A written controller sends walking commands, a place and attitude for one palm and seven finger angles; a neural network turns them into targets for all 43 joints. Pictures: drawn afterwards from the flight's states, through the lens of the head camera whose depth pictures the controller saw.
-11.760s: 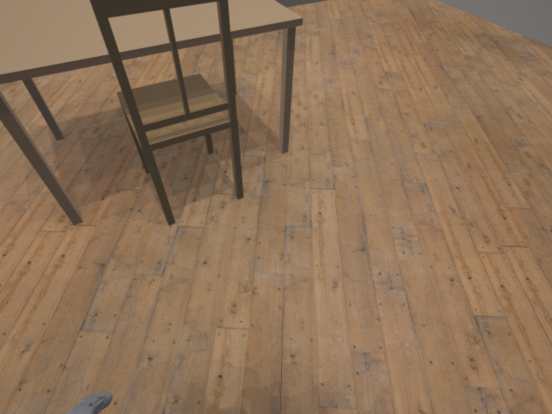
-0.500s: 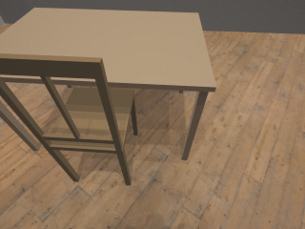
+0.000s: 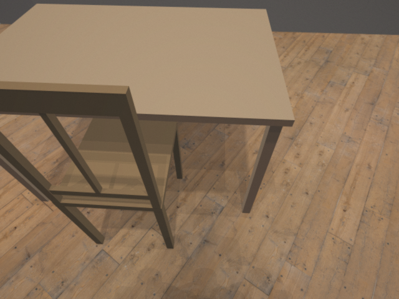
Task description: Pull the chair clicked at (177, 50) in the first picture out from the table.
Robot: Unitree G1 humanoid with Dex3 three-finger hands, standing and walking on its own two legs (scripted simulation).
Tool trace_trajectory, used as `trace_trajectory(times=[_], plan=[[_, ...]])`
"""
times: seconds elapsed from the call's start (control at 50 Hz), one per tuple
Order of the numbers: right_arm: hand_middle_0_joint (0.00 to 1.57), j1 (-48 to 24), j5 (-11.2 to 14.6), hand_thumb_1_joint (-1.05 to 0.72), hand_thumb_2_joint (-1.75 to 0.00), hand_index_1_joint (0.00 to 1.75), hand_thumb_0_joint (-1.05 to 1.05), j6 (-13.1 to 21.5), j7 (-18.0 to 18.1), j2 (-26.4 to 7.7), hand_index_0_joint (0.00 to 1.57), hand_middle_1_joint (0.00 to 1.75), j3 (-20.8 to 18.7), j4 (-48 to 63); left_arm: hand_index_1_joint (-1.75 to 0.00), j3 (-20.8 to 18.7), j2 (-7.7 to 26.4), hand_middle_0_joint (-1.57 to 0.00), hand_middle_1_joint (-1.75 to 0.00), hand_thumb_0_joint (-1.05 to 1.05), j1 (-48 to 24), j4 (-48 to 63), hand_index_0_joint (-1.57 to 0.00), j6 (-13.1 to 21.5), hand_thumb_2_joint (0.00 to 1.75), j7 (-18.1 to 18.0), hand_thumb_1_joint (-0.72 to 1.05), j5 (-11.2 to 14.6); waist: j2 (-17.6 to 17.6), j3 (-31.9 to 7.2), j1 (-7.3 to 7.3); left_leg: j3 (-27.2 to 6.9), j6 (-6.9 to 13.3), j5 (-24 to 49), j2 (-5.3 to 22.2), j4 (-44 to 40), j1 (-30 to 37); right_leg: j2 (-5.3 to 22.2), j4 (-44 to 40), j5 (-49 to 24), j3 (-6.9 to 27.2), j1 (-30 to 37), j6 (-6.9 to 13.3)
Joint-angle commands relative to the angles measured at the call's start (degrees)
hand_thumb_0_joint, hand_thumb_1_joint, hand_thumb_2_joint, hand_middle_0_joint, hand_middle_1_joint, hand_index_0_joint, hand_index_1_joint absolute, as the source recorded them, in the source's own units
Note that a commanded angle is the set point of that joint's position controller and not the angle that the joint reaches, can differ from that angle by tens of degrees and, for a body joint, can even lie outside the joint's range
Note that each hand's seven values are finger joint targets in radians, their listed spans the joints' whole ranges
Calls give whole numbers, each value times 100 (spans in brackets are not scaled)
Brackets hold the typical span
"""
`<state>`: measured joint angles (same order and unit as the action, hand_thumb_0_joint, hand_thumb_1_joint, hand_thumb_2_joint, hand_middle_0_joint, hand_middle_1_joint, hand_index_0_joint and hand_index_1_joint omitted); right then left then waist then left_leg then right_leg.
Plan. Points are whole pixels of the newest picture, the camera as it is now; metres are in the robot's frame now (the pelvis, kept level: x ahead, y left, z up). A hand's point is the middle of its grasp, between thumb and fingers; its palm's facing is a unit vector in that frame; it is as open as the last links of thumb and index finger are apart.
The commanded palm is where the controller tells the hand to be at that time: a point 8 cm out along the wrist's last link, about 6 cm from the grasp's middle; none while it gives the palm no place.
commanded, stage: come to a stop and stand still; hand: left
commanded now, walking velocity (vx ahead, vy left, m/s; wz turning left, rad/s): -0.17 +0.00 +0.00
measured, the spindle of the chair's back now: (77, 158) +0.44 +0.35 -0.04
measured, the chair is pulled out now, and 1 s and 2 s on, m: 0.00 0.00 0.00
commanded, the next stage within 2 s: look again from close up in 0.92 s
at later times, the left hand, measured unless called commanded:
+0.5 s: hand out of the picture +0.02 +0.17 -0.16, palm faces +0.02 -0.97 -0.25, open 7.4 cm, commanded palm none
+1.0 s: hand out of the picture -0.03 +0.19 -0.17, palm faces -0.03 -0.98 -0.20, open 7.4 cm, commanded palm none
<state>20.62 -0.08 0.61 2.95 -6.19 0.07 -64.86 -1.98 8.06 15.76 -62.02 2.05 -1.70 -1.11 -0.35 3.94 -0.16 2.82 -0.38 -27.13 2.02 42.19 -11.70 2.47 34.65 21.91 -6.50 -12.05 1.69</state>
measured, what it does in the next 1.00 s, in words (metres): steps on the spot: left foot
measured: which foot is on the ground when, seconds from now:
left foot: up 0.00-0.06, down 0.08-1.00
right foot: down 0.00-1.00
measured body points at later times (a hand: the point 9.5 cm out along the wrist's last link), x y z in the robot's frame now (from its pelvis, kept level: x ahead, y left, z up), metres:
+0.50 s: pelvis -0.02 -0.01 +0.00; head -0.02 -0.03 +0.45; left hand +0.02 +0.22 -0.14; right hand +0.06 -0.25 -0.15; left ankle -0.01 +0.12 -0.73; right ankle -0.03 -0.10 -0.73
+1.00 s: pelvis -0.04 +0.01 +0.01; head -0.03 +0.02 +0.46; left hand -0.03 +0.25 -0.15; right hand -0.10 -0.22 -0.14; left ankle -0.01 +0.12 -0.73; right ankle -0.03 -0.10 -0.73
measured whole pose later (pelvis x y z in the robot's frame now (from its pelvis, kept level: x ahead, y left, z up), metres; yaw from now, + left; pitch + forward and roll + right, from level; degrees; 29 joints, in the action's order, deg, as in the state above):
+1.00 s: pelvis -0.04 +0.01 +0.01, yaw -1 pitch +0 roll +0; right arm 22.9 -1.5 -0.2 0.9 -9.6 0.9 -64.2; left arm 0.1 11.0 18.0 -60.3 -0.3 -1.1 -0.9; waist 0.7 1.1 -1.0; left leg 3.5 1.0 -12.7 0.9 27.9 -14.9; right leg -0.1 27.4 13.6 -2.6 -13.6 1.1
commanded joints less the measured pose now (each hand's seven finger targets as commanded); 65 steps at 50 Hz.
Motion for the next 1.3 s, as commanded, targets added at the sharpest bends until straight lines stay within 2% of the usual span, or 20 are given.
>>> trace_trajectory(times=[0.0, 0.04, 0.06, 0.08, 0.1, 0.12, 0.16, 0.22, 0.26, 0.28, 0.3, 0.32, 0.36, 0.42, 0.46, 0.48, 0.54, 0.6, 0.9, 1.28], plan=[[20, -30, 59, -90, -90, 30, 0, 24, -3, -202, 20, 30, -151, 413, -30, -88, 713, -20, -30, 0, 641, 58, -20, -113, 90, -149, 90, -60, 1154, -158, 110, -12, 1, -14, 39, -665, -898, 1379, -327, -6438, 774, 910, 823], [20, 480, 0, -90, -90, 30, 0, 67, -14, -306, 20, 30, -192, 164, -30, -105, 671, -20, -30, 0, 342, 265, -20, -185, 90, -146, 90, 68, 384, -420, -129, 66, 33, 2999, 98, -1928, 264, 806, 328, -4738, 410, 354, 310], [20, 518, -63, -90, -90, 30, 0, 91, 21, -637, 20, 30, -253, 186, -30, -88, 504, -20, -30, 0, 320, 419, -20, -215, 90, -124, 90, 125, -581, -549, -88, -685, 354, 4962, 818, -1843, 745, 359, 542, -2736, 225, -319, -17], [20, 467, -71, -90, -90, 30, 0, 85, 29, -818, 20, 30, -259, 241, -30, -63, 368, -20, -30, 0, 213, 509, -20, -241, 90, -138, 90, 130, -1192, -545, -58, -1256, 881, 6614, 1511, -1962, 746, 44, 901, 151, 199, -594, -182], [20, 356, -123, -90, -90, 30, 0, 41, -12, -925, 20, 30, -295, 322, -30, -84, 389, -20, -30, 0, 167, 560, -20, -284, 90, -148, 90, 78, -931, -502, -105, -1084, 1115, 6177, 1610, -2007, 624, 5, 1334, 1158, 390, -641, -111], [20, 100, -117, -90, -90, 30, 0, 47, 8, -881, 20, 30, -271, 386, -30, -79, 330, -20, -30, 0, 82, 583, -20, -321, 90, -137, 90, 70, -1117, -261, -25, -1201, 1198, 6069, 1621, -2068, 434, 27, 1440, 1282, 483, -836, -136], [20, -290, -137, -90, -90, 30, 0, 25, 21, -779, 20, 30, -243, 485, -30, -90, 321, -20, -30, 0, 73, 501, -20, -340, 90, -97, 90, 46, -1034, -1, 69, -992, 1111, 5590, 1459, -2066, 86, 125, 993, 905, 497, -662, -113], [20, -471, -111, -90, -90, 30, 0, 6, -2, -869, 20, 30, -271, 594, -30, -67, 321, -20, -30, 0, 516, 315, -20, -222, 90, -40, 90, 9, -466, -419, 224, -539, 636, 4479, 912, -1516, 277, 39, -661, -962, 391, -24, -147], [20, -388, -38, -90, -90, 30, 0, -22, -51, -657, 20, 30, -259, 685, -30, -92, 748, -20, -30, 0, 504, 305, -20, -110, 90, -58, 90, -22, 631, -654, 72, -58, 149, 2270, 309, -1112, -111, 860, -929, -3218, 1365, 289, 123], [20, -917, 29, -90, -90, 30, 0, 82, -112, -983, 20, 30, -371, 1108, -30, -99, 1049, -20, -30, 0, 721, 326, -20, -87, 90, -266, 90, -61, 626, -813, 165, 200, -115, 1826, 214, -432, -143, 999, -787, -6323, 1650, 450, 2], [20, -630, 27, -90, -90, 30, 0, 13, -194, -686, 20, 30, -299, 1240, -30, -134, 1215, -20, -30, 0, 382, 657, -20, 12, 90, -246, 90, -22, 1005, -1213, -25, -39, 19, 453, 45, -304, -842, 1235, -602, -5680, 1622, 1166, 339], [20, -946, -20, -90, -90, 30, 0, -30, -222, -601, 20, 30, -275, 1242, -30, -120, 1091, -20, -30, 0, 308, 663, -20, 60, 90, -216, 90, -20, 865, -1053, 143, 34, 77, 369, 24, -220, -871, 1235, -722, -5375, 1687, 1032, 486], [20, -857, -25, -90, -90, 30, 0, -47, -224, -606, 20, 30, -250, 1296, -30, -56, 945, -20, -30, 0, 330, 753, -20, 111, 90, -223, 90, -50, 970, -828, 3, -89, 110, 246, -2, -217, -931, 1172, -756, -5540, 1598, 931, 641], [20, -393, -18, -90, -90, 30, 0, -34, -222, -635, 20, 30, -231, 1117, -30, 6, 977, -20, -30, 0, 69, 871, -20, 67, 90, -196, 90, -6, 661, -814, -234, -7, 120, 1289, -73, -1303, 17, 776, -598, -4342, 1139, 427, 429], [20, -391, -62, -90, -90, 30, 0, 17, -200, -914, 20, 30, -233, 1062, -30, 60, 827, -20, -30, 0, 25, 900, -20, 1, 90, -170, 90, 52, 19, -504, -184, -436, 270, 2453, 418, -1510, 365, 389, -722, -2365, 949, -297, 125], [20, -484, -86, -90, -90, 30, 0, 15, -189, -984, 20, 30, -203, 1086, -30, 71, 770, -20, -30, 0, 39, 915, -20, -27, 90, -169, 90, 47, -30, -222, -102, -537, 344, 2343, 575, -1606, 97, 255, -927, -1626, 925, -384, 71], [20, -738, -89, -90, -90, 30, 0, -34, -217, -869, 20, 30, -141, 1082, -30, 103, 897, -20, -30, 0, 45, 825, -20, -63, 90, -107, 90, 12, -149, 602, -42, -422, 200, 1048, 305, -1831, -376, 331, -1585, -129, 1292, -827, 106], [20, -474, -116, -90, -90, 30, 0, -53, -237, -892, 20, 30, -118, 981, -30, 95, 977, -20, -30, 0, 77, 796, -20, -72, 90, -63, 90, 14, 255, 573, -101, -328, 175, 739, 204, -1803, -245, 361, -1929, 895, 1423, -1098, 157], [20, 65, -121, -90, -90, 30, 0, 89, -195, -934, 20, 30, -34, 520, -30, 87, 897, -20, -30, 0, 342, 506, -20, -90, 90, 11, 90, 41, -82, -16, 39, -685, 276, 241, 367, -2365, -829, 268, -1453, 478, 1089, -244, 142], [20, -51, -48, -90, -90, 30, 0, 192, -107, -813, 20, 30, -29, 214, -30, 159, 636, -20, -30, 0, 474, 74, -20, -40, 90, -58, 90, 21, 100, -138, 17, -534, 337, 2279, 435, -2040, -36, 325, -1070, -1530, 884, -11, 26]])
